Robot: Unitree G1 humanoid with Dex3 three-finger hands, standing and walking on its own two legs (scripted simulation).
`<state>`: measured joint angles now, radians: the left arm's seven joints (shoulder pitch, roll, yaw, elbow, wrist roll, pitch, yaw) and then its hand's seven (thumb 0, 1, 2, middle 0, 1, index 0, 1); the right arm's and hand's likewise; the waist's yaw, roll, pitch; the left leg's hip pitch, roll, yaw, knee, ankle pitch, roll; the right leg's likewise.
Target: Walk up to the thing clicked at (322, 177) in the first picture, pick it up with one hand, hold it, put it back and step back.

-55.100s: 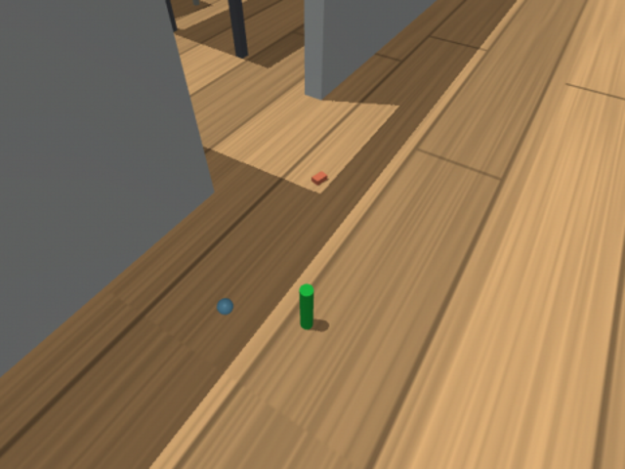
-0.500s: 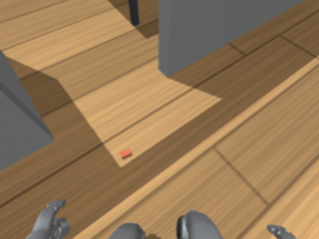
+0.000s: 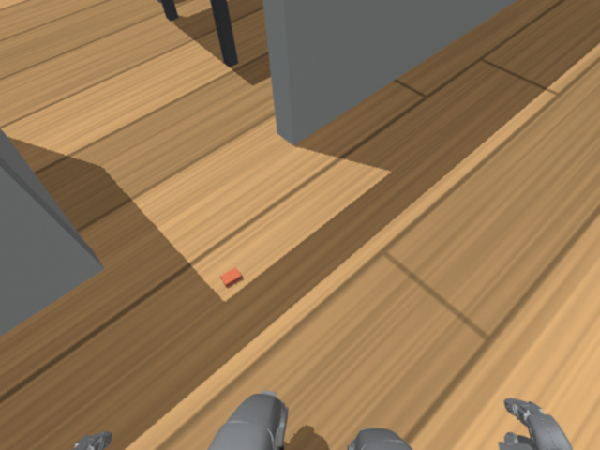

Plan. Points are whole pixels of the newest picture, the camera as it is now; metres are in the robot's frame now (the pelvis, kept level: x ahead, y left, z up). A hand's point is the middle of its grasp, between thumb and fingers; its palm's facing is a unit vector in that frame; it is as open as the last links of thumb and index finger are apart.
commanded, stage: step back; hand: left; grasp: from above
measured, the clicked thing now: (231, 277) +0.69 +0.30 -0.74
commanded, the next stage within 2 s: none
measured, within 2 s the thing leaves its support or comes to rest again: neither
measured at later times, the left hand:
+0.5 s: hand out of the picture -0.06 +0.28 -0.14, palm faces -0.01 -0.91 -0.41, open 7.4 cm
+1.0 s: hand out of the picture -0.25 +0.29 -0.15, palm faces +0.06 -0.91 -0.42, open 7.4 cm
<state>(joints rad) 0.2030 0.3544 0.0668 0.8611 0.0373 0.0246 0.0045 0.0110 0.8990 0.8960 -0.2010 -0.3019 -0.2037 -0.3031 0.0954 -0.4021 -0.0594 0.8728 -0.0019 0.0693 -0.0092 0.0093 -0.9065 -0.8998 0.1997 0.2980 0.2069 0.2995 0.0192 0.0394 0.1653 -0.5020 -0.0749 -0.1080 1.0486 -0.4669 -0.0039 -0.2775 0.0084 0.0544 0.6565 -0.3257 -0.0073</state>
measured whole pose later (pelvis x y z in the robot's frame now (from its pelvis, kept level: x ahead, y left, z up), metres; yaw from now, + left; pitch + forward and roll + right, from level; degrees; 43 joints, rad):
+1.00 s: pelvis -0.34 +0.01 +0.00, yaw +5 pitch -3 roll +0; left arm 0.13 0.41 0.07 0.85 0.02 0.07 0.03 0.01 0.90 0.90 -0.20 -0.30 -0.20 -0.30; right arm 0.16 -0.36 -0.04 0.90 -0.05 0.05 0.01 0.01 -0.91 -0.90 0.20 0.30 0.21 0.30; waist -0.01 -0.03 0.18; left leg -0.28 -0.03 -0.03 0.65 -0.32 0.03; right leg -0.52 0.06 0.12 1.08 -0.49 -0.02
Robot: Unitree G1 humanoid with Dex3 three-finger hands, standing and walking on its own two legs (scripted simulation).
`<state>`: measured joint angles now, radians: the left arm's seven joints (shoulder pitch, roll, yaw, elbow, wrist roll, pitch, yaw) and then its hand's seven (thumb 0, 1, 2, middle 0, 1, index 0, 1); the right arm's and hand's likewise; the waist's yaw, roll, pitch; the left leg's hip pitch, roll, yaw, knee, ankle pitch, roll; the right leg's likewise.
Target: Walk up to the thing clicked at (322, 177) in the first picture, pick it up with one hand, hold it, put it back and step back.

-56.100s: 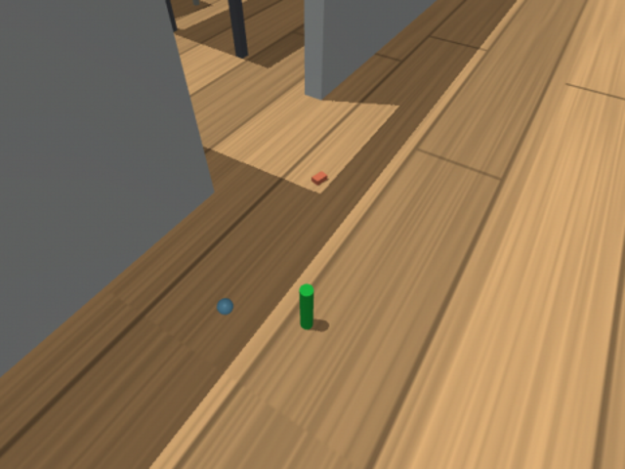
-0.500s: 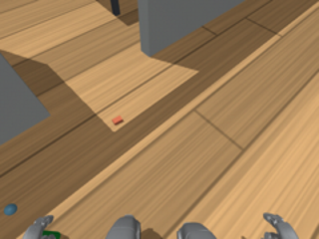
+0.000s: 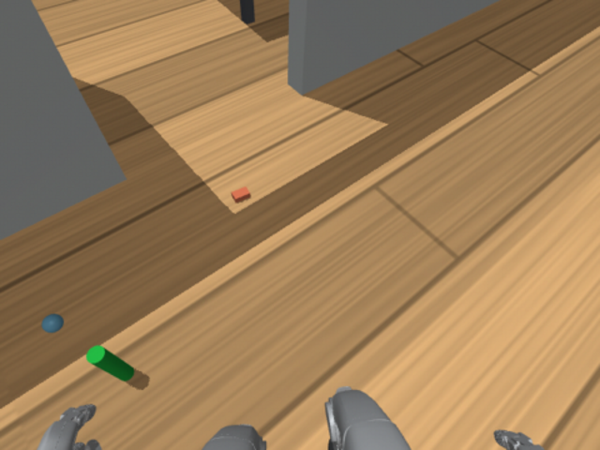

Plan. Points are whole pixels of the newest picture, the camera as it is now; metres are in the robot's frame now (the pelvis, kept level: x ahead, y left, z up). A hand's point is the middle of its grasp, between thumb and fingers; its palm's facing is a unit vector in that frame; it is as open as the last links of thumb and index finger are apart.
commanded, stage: step back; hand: left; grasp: from above
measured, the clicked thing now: (240, 194) +1.05 +0.21 -0.75
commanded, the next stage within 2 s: stand in 1.04 s
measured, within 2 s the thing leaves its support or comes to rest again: neither
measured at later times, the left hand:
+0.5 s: hand out of the picture +0.01 +0.28 -0.15, palm faces -0.04 -0.93 -0.35, open 7.4 cm
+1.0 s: hand out of the picture +0.11 +0.26 -0.14, palm faces -0.02 -0.94 -0.34, open 7.4 cm
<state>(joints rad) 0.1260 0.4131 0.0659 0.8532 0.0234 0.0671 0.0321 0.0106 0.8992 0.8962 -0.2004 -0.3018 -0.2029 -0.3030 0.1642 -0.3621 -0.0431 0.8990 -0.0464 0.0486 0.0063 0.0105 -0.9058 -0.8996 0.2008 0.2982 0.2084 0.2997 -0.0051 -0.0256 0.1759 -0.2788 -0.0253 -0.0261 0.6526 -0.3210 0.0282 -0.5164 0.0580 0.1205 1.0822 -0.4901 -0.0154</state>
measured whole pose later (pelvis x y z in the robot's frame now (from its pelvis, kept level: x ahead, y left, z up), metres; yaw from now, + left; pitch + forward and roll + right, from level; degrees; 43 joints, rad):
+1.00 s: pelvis +0.00 +0.00 +0.01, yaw -2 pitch -2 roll -1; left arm 0.09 0.37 0.04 1.05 0.02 -0.02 0.00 0.01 0.90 0.90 -0.20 -0.30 -0.20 -0.30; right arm 0.14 -0.33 -0.03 1.06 -0.02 -0.03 0.00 0.01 -0.91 -0.90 0.20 0.30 0.21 0.30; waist 0.01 -0.02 0.07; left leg -0.23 -0.01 -0.03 0.53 -0.28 0.01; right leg -0.15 -0.03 -0.03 0.49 -0.31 0.02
